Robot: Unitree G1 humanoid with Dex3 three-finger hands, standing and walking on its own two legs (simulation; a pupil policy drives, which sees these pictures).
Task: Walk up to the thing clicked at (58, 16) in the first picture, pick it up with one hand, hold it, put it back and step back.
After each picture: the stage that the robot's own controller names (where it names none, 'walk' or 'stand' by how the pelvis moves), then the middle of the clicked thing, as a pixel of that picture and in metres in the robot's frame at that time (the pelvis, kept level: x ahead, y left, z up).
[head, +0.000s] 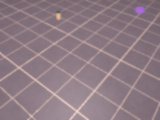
stand; (58, 15) +2.25 +0.36 -0.72
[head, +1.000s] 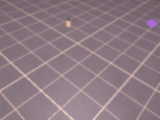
walk; (68, 22) +2.14 +0.16 -0.70
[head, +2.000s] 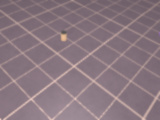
walk; (63, 35) +1.57 +0.20 -0.71
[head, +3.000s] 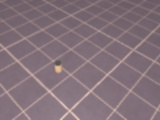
walk; (58, 66) +1.07 +0.22 -0.72
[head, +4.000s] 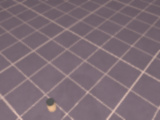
walk; (51, 104) +0.63 +0.25 -0.70
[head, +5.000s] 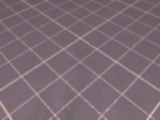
stand; out of the picture +0.42 +0.19 -0.70
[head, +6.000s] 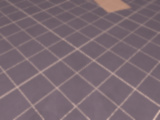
stand; out of the picture +0.38 +0.17 -0.72
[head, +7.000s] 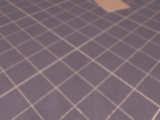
stand; out of the picture +0.38 +0.18 -0.73
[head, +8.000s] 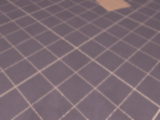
stand; out of the picture +0.36 +0.18 -0.73
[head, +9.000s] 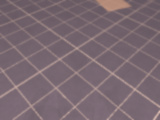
stand; out of the picture +0.36 +0.18 -0.73
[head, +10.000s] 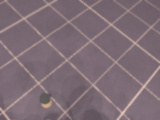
go down; (45, 100) +0.41 +0.18 -0.55
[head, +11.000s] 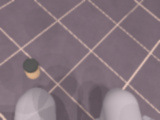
go down; (32, 69) +0.45 +0.21 -0.32
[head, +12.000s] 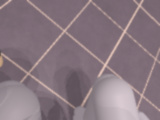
close in; out of the picture +0.44 +0.24 -0.24
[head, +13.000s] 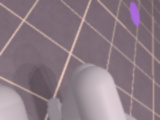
close; out of the picture +0.44 +0.26 -0.22
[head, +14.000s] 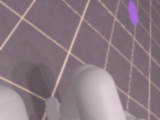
close; out of the picture +0.43 +0.27 -0.23
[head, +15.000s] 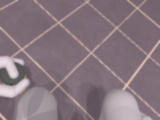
lift; (14, 79) +0.34 +0.23 -0.08
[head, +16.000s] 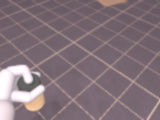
hold; (32, 92) +0.33 +0.17 +0.05
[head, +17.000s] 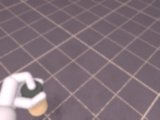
hold; (35, 98) +0.32 +0.17 -0.01
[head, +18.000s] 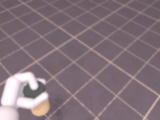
hold; (37, 98) +0.32 +0.16 -0.01
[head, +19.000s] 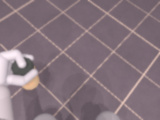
crouch; (26, 74) +0.40 +0.18 -0.07
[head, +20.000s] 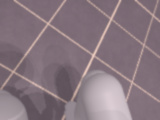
lower; out of the picture +0.45 +0.26 -0.19
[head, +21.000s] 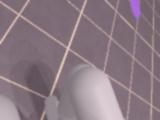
lower; out of the picture +0.44 +0.28 -0.23
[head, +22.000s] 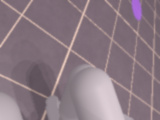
lower; out of the picture +0.44 +0.28 -0.23
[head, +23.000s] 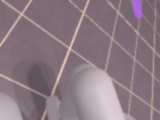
lower; out of the picture +0.44 +0.28 -0.23
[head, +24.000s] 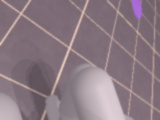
loosen; out of the picture +0.44 +0.28 -0.23
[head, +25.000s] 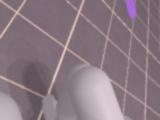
withdraw; out of the picture +0.43 +0.27 -0.24
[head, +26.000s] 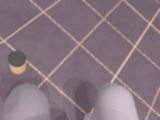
walk; (17, 63) +0.45 +0.23 -0.28
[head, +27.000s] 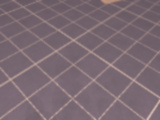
stand; out of the picture +0.39 +0.17 -0.65
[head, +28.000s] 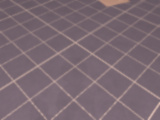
stand; out of the picture +0.40 +0.18 -0.67
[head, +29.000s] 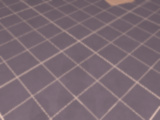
stand; out of the picture +0.41 +0.18 -0.67
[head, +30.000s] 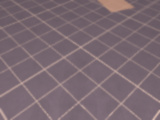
stand; out of the picture +0.42 +0.17 -0.72
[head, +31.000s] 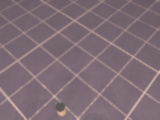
walk; (61, 109) +0.49 +0.17 -0.70
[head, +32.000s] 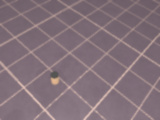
walk; (54, 77) +0.76 +0.18 -0.70
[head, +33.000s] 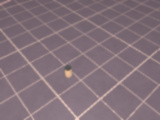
stand; (68, 71) +1.02 +0.18 -0.70
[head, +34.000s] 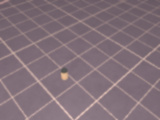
stand; (64, 73) +1.02 +0.17 -0.72
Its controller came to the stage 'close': yes
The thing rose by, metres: 0.71
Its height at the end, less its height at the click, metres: +0.00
